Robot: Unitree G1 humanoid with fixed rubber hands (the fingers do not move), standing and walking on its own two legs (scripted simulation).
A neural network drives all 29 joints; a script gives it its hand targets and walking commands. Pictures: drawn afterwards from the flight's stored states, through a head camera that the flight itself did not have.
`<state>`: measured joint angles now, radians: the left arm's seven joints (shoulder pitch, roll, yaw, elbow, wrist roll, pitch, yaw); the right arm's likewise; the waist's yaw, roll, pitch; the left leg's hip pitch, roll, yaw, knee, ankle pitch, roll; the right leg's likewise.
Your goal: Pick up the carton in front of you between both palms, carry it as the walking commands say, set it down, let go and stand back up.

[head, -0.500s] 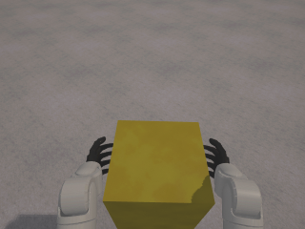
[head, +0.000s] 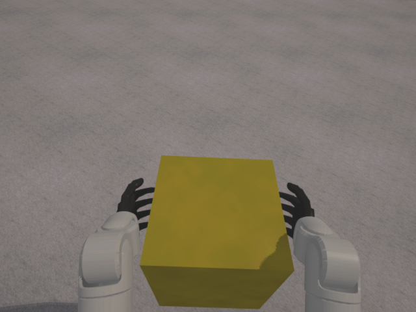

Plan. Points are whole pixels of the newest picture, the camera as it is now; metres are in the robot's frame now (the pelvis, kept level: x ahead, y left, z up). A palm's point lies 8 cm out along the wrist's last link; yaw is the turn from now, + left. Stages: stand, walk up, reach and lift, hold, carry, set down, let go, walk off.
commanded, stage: carry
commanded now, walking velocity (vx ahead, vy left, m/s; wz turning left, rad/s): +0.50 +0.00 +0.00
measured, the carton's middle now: (213, 236) +0.28 +0.00 -0.01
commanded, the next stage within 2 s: none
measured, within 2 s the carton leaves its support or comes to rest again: neither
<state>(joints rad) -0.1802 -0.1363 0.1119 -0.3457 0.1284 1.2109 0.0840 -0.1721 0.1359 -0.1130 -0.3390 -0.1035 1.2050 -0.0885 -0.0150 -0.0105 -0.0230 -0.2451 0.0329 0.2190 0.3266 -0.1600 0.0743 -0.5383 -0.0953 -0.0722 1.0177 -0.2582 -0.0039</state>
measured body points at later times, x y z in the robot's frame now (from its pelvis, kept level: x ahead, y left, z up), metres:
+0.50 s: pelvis +0.35 -0.05 +0.00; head +0.38 -0.06 +0.45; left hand +0.61 +0.13 +0.05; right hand +0.64 -0.17 +0.04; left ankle +0.30 +0.09 -0.67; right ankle +0.36 -0.11 -0.75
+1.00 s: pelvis +0.68 +0.03 +0.00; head +0.71 +0.05 +0.45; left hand +0.97 +0.18 +0.06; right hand +0.97 -0.12 +0.07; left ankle +0.69 +0.10 -0.75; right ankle +0.68 -0.12 -0.68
